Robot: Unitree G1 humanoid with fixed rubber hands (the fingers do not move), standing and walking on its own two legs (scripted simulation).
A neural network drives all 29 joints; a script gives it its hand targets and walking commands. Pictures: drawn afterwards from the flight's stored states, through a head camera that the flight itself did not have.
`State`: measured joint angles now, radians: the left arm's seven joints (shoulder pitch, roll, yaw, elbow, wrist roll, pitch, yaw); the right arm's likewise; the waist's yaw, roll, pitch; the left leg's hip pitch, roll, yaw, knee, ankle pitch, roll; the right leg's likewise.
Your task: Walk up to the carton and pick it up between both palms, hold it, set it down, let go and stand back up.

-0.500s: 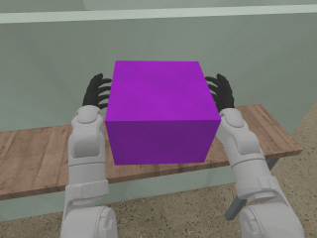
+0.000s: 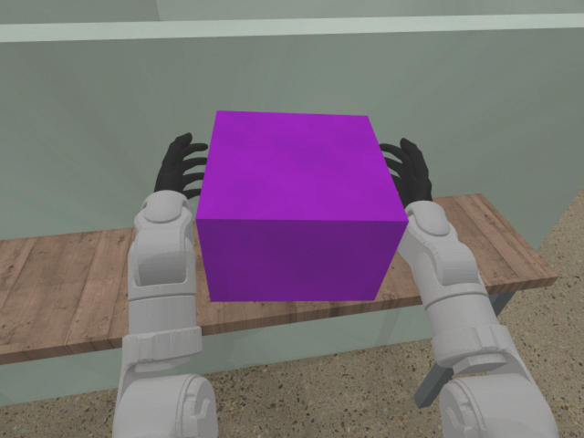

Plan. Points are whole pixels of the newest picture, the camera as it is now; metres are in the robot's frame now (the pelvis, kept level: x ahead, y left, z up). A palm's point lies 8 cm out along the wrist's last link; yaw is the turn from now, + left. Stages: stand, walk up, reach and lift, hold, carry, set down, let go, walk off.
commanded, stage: hold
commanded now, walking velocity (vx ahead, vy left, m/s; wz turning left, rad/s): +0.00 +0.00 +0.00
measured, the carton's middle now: (293, 203) +0.38 +0.00 +0.16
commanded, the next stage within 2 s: none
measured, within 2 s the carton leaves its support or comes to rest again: neither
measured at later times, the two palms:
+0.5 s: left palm (173, 201) +0.36 +0.16 +0.19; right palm (413, 203) +0.35 -0.15 +0.18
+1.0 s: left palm (173, 203) +0.36 +0.16 +0.19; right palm (413, 204) +0.35 -0.15 +0.18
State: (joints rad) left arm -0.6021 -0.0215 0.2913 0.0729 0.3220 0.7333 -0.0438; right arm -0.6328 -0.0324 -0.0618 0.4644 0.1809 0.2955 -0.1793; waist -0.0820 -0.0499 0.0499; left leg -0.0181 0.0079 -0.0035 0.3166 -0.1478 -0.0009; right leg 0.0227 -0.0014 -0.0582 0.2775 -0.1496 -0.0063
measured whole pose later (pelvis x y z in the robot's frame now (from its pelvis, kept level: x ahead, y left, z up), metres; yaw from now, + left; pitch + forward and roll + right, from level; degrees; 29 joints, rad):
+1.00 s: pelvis +0.00 +0.00 +0.00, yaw +0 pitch -9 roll -1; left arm -0.56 -0.02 0.29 0.05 0.31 0.72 -0.04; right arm -0.61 -0.03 -0.05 0.43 0.18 0.30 -0.18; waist -0.09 -0.06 0.06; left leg -0.02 0.01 0.00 0.32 -0.15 0.00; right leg 0.03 0.00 -0.06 0.27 -0.14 -0.01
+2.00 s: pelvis +0.00 +0.00 +0.00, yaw +0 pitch -8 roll +0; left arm -0.59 -0.02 0.29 0.06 0.31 0.73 -0.05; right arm -0.62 -0.02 -0.07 0.45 0.17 0.29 -0.18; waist -0.08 -0.05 0.05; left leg -0.03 0.01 0.00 0.31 -0.14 0.00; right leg 0.01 0.00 -0.06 0.28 -0.15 -0.01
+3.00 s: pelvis +0.01 -0.01 +0.00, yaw +0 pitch -9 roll +0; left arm -0.61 -0.06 0.33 0.26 0.36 0.47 -0.05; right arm -0.60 0.03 -0.19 0.62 -0.03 0.01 -0.12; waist -0.03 -0.06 0.08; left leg 0.02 0.01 0.00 0.28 -0.14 -0.01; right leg 0.05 0.00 -0.07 0.27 -0.17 -0.02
